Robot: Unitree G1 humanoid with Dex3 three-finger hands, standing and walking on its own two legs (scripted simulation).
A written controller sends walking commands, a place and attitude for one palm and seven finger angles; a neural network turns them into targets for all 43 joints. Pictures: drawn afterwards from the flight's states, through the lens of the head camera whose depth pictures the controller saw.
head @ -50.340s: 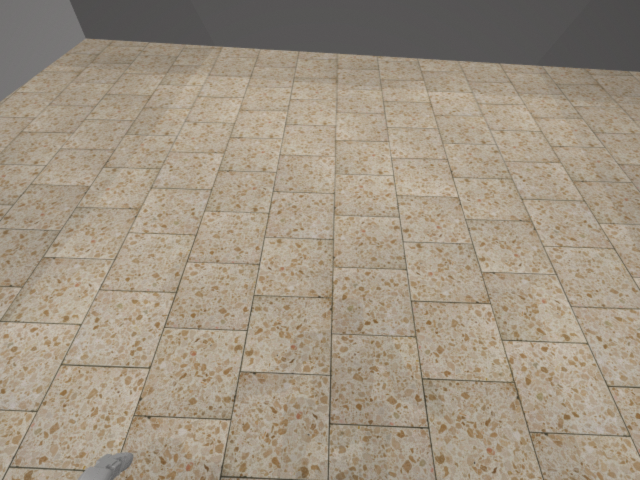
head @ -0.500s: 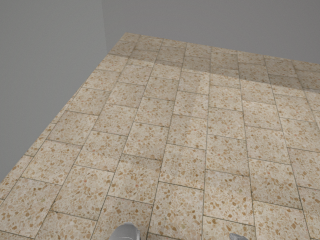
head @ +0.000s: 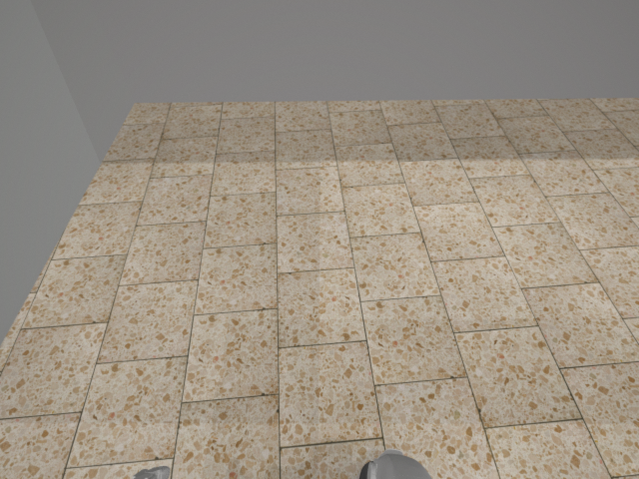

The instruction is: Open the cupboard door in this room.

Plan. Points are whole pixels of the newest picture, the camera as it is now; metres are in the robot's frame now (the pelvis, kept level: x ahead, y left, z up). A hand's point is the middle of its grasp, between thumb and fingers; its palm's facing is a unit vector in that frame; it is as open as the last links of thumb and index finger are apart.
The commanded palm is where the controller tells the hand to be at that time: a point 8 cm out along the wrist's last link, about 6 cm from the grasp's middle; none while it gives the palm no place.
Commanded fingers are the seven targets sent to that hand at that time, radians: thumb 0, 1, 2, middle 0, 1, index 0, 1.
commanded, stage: turn to face it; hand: left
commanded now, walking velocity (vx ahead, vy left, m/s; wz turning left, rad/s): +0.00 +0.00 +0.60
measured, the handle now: out of the picture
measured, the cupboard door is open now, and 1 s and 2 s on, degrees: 49 49 49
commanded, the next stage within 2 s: none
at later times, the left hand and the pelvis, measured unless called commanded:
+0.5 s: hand out of the picture +0.15 +0.19 -0.19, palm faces +0.29 -0.94 -0.17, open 7.3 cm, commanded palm none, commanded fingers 0.00 0.90 0.90 -0.20 -0.30 -0.20 -0.30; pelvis +0.12 -0.01 -0.01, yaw +15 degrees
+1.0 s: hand out of the picture +0.11 +0.13 -0.15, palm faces +0.53 -0.80 -0.28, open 7.4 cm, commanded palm none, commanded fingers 0.00 0.90 0.90 -0.20 -0.30 -0.20 -0.30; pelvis +0.17 -0.07 +0.01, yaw +33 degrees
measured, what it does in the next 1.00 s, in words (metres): walks ahead, turning left: right foot, then left foot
